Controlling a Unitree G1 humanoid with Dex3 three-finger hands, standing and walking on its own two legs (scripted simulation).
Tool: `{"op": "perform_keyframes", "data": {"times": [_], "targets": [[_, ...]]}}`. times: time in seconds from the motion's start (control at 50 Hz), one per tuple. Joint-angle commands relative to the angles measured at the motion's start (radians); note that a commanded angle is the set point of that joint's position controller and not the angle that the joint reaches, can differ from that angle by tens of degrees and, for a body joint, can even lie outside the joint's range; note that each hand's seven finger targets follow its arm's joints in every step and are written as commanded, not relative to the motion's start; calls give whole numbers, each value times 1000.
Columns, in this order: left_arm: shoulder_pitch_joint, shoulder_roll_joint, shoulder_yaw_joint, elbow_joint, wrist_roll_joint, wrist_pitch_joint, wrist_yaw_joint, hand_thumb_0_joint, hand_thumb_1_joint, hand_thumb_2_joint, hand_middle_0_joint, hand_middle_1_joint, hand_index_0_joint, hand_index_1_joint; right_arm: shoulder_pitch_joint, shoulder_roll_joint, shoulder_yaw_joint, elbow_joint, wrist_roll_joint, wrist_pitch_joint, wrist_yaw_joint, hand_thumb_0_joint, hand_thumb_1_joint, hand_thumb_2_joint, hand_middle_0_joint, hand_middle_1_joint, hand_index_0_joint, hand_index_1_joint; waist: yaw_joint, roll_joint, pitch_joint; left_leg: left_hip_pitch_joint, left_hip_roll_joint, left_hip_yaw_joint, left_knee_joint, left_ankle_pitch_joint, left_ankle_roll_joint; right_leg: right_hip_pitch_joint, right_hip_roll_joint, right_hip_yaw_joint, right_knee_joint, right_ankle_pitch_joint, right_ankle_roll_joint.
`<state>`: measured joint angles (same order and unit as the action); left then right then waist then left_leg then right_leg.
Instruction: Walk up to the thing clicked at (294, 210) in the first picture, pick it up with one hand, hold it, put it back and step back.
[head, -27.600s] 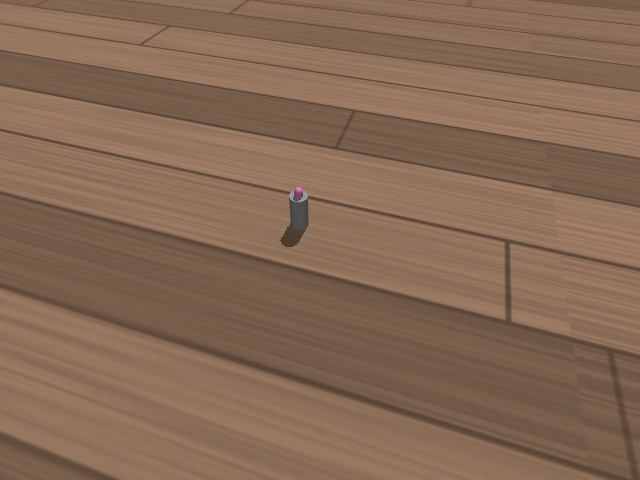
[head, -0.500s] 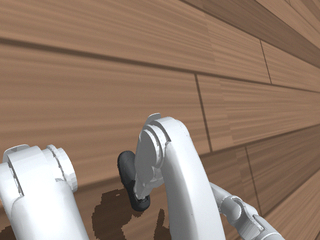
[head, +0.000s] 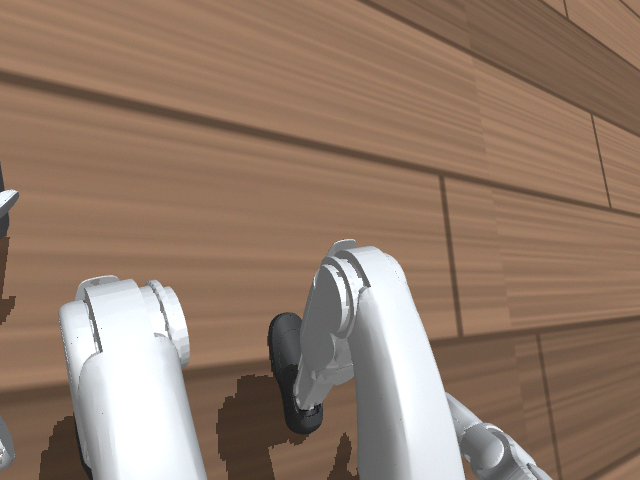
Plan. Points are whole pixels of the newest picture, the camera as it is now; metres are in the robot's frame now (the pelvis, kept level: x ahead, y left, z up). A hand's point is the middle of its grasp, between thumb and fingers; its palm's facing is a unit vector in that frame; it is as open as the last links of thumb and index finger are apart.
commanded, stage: settle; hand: left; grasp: from the side
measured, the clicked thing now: out of the picture +0.43 +0.30 -0.18
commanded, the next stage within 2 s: lift in 1.50 s
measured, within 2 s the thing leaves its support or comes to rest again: neither
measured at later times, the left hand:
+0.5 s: hand out of the picture +0.42 +0.31 -0.06, palm faces +0.34 -0.94 -0.05, open 11.0 cm
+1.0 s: hand out of the picture +0.44 +0.28 -0.01, palm faces +0.34 -0.94 -0.06, open 11.1 cm
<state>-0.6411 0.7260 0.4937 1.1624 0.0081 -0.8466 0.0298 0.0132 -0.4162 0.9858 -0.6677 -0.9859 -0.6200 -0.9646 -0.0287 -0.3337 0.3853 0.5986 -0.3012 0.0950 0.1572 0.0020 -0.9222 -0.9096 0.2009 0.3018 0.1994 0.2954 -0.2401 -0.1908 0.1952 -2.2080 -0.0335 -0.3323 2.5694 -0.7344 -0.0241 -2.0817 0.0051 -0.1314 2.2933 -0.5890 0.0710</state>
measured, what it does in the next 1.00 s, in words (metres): rises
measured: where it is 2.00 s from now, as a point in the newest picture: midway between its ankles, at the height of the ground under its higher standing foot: (219, 433)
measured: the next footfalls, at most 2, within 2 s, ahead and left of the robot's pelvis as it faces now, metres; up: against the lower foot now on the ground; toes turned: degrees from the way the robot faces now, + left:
none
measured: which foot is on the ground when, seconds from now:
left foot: down 0.00-1.00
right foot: down 0.00-1.00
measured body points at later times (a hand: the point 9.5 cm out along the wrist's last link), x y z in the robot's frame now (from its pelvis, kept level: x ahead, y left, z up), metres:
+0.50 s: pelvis +0.01 +0.00 +0.03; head +0.22 +0.13 +0.41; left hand +0.40 +0.35 -0.05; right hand +0.18 -0.25 -0.06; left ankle +0.07 +0.12 -0.28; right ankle +0.15 -0.15 -0.28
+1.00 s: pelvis +0.02 -0.03 +0.05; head +0.23 +0.07 +0.44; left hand +0.42 +0.32 -0.01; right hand +0.16 -0.28 -0.06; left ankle +0.07 +0.12 -0.28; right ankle +0.15 -0.16 -0.28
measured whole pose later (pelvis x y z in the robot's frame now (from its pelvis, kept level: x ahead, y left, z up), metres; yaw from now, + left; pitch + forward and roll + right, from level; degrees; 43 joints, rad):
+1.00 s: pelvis +0.02 -0.03 +0.05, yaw +8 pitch +33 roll -7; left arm -0.64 0.45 0.45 0.95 -0.07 -0.59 -0.11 0.02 -0.44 1.02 -0.69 -0.96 -0.64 -0.95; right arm 0.10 -0.30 0.09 0.65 -0.11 0.07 0.08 0.01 -0.91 -0.91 0.20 0.30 0.20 0.30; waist -0.18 0.00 -0.08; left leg -2.17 -0.02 -0.16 2.31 -0.72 -0.06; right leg -2.15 -0.05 0.00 2.20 -0.63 0.07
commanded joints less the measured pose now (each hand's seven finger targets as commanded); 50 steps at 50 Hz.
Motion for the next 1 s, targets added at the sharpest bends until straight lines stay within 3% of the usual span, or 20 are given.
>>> {"op": "perform_keyframes", "data": {"times": [0.0,0.02,0.12,0.16,0.22,0.24,0.26,0.36,0.38,0.42,0.46,0.48,0.54,0.58,0.62,0.7,0.74,0.8,0.88,0.98], "targets": [[-405,242,2,-462,-50,-105,-16,0,308,1275,-1296,-1429,-1295,-1442,123,-327,-168,-9,26,4,-35,0,-912,-904,199,300,199,300,-37,727,-794,589,66,115,-432,242,-24,260,27,-81,-110,192,-101],[-329,190,-19,-392,-54,-80,-27,0,320,1282,-1322,-1450,-1323,-1460,128,-324,-170,-22,34,4,-37,0,-913,-903,199,300,199,300,-41,699,-785,590,63,114,-446,252,-23,270,23,-82,-120,198,-98],[-368,104,-88,-468,-73,-35,-74,0,255,1258,-1287,-1423,-1289,-1434,154,-290,-219,-9,66,-6,-43,0,-909,-903,199,300,199,300,-41,642,-787,534,59,139,-450,209,-5,238,18,-57,-148,176,-102],[-336,40,-109,-398,-85,-14,-90,0,248,1256,-1270,-1409,-1274,-1419,146,-290,-233,-20,82,-10,-43,0,-898,-900,199,300,199,300,-44,602,-750,512,55,129,-472,177,-3,195,9,-60,-151,152,-102],[-304,44,-73,-388,-99,-4,-103,0,222,1240,-1237,-1374,-1238,-1387,152,-283,-256,-28,99,-11,-44,0,-892,-900,199,300,199,300,-12,563,-785,511,49,135,-491,153,1,211,2,-52,-164,128,-100],[-408,66,-67,-480,-106,-13,-107,0,195,1227,-1232,-1370,-1235,-1382,162,-277,-260,-21,102,-12,-44,0,-891,-900,199,300,199,300,-14,575,-805,515,46,138,-493,136,2,194,0,-47,-162,116,-102],[-338,32,-70,-424,-108,-1,-115,0,178,1235,-1231,-1376,-1232,-1389,166,-273,-266,-22,107,-12,-45,0,-894,-900,199,300,199,300,-4,567,-823,539,44,143,-498,156,1,203,-2,-42,-168,129,-102],[-397,71,-32,-515,-106,12,-120,0,123,1209,-1209,-1335,-1203,-1356,181,-253,-292,-18,124,-13,-49,0,-894,-902,199,300,199,300,35,606,-901,586,39,158,-531,176,-5,188,-11,-20,-158,123,-108],[-357,41,-35,-480,-111,22,-121,0,125,1206,-1192,-1318,-1185,-1340,187,-252,-295,-23,127,-11,-48,0,-891,-902,199,300,199,300,37,612,-910,605,38,159,-538,199,-8,189,-14,-18,-157,137,-109],[-443,95,-9,-606,-115,19,-114,0,95,1187,-1172,-1294,-1160,-1321,204,-237,-303,-9,131,-14,-52,0,-898,-904,199,300,199,300,54,631,-966,603,34,181,-527,203,-3,211,-11,-1,-163,136,-112],[-382,38,-20,-531,-124,39,-113,0,87,1189,-1159,-1290,-1148,-1317,205,-228,-306,-14,138,-14,-55,0,-898,-904,199,300,199,300,49,587,-946,567,28,195,-528,203,4,230,-13,6,-179,136,-107],[-433,41,-32,-573,-123,37,-111,0,77,1185,-1166,-1293,-1155,-1320,212,-220,-308,-11,139,-17,-56,0,-901,-905,199,300,199,300,36,578,-954,545,25,204,-523,193,8,246,-12,9,-186,133,-106],[-446,63,-16,-603,-117,50,-105,0,51,1187,-1155,-1290,-1142,-1320,228,-214,-323,-1,145,-19,-64,0,-903,-905,199,300,199,300,53,569,-1001,563,25,219,-520,223,13,270,-15,25,-201,151,-104],[-397,22,-33,-554,-117,70,-112,0,33,1204,-1184,-1317,-1170,-1347,240,-212,-327,-4,152,-20,-67,0,-905,-906,199,300,199,300,47,544,-1011,578,24,220,-527,257,13,275,-16,24,-207,172,-104],[-428,58,-7,-605,-118,76,-116,0,48,1209,-1174,-1313,-1160,-1344,254,-209,-337,10,158,-23,-73,0,-902,-905,199,300,199,300,64,553,-1044,598,23,228,-530,270,14,274,-16,29,-210,176,-107],[-392,-10,-33,-511,-129,108,-131,0,19,1208,-1155,-1311,-1144,-1340,262,-194,-345,11,171,-29,-80,0,-906,-906,199,300,199,300,47,456,-1008,499,16,252,-522,222,29,333,-17,35,-247,156,-96],[-406,23,-1,-522,-130,110,-131,0,1,1204,-1164,-1313,-1154,-1341,268,-192,-348,15,172,-32,-84,0,-909,-906,199,300,199,300,67,443,-1032,479,14,265,-518,224,35,371,-17,44,-261,165,-92],[-366,-11,-6,-484,-132,119,-138,0,19,1222,-1155,-1319,-1146,-1347,268,-192,-359,9,181,-35,-88,0,-905,-906,199,300,199,300,76,440,-1017,501,17,263,-543,225,29,344,-18,35,-262,149,-98],[-366,18,8,-513,-114,117,-137,0,50,1207,-1131,-1294,-1123,-1319,268,-187,-367,11,185,-39,-95,0,-904,-905,199,300,199,300,95,461,-1028,524,18,271,-559,254,26,359,-21,42,-260,168,-101],[-394,16,27,-541,-128,113,-127,0,-1,1207,-1122,-1284,-1111,-1314,272,-183,-381,15,186,-48,-99,0,-911,-908,199,300,199,300,89,456,-1044,536,22,273,-566,243,28,369,-21,52,-275,163,-99]]}}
